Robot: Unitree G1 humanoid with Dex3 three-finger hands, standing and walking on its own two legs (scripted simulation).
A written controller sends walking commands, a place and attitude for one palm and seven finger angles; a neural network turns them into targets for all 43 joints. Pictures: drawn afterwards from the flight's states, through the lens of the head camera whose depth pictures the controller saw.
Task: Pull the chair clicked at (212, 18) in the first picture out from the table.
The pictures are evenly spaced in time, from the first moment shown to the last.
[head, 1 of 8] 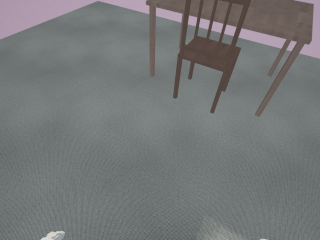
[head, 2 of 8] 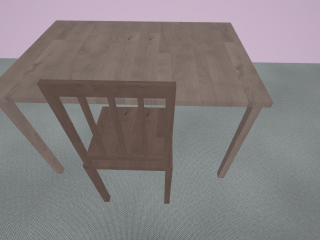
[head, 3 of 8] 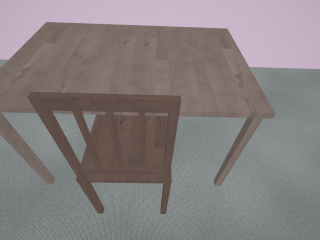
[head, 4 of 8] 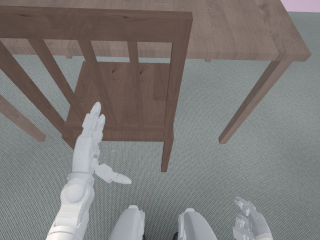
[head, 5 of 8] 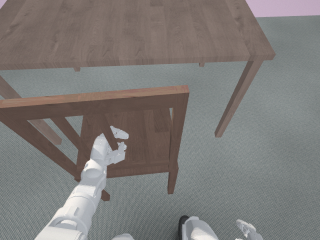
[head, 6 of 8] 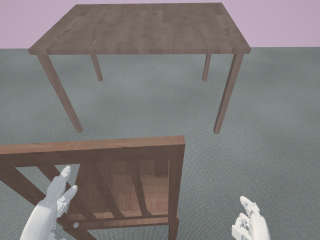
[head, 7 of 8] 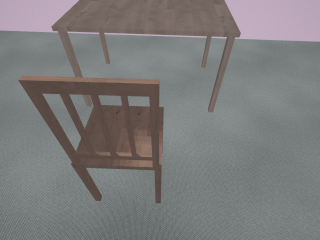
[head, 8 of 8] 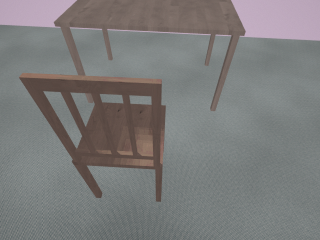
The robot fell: no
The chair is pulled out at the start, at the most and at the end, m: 0.00 0.65 0.65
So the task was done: yes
